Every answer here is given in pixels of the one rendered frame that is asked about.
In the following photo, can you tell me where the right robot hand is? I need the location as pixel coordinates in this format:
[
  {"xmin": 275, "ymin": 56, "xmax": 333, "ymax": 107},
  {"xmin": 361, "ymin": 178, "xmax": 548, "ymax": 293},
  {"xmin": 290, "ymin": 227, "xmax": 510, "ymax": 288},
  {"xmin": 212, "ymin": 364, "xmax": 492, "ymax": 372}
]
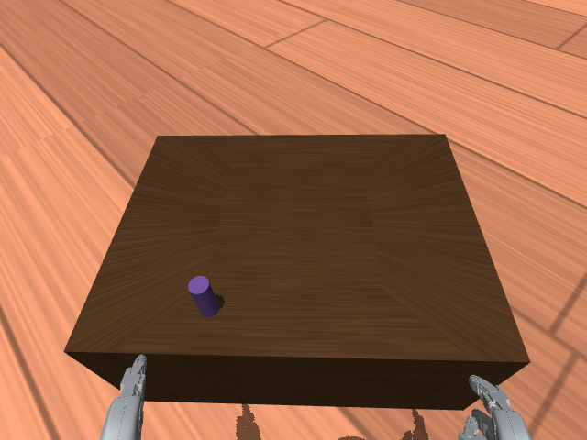
[{"xmin": 458, "ymin": 375, "xmax": 532, "ymax": 440}]

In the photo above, can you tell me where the can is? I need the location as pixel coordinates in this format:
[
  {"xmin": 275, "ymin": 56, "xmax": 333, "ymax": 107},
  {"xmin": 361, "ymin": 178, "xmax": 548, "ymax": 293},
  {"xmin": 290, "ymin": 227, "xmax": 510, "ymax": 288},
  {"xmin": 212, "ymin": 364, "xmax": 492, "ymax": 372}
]
[{"xmin": 188, "ymin": 276, "xmax": 219, "ymax": 318}]

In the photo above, can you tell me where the left robot hand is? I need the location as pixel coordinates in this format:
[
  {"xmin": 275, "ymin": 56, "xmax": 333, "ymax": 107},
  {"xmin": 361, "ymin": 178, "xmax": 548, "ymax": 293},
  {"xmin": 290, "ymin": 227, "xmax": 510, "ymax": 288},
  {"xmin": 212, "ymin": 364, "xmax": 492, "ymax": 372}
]
[{"xmin": 100, "ymin": 354, "xmax": 147, "ymax": 440}]

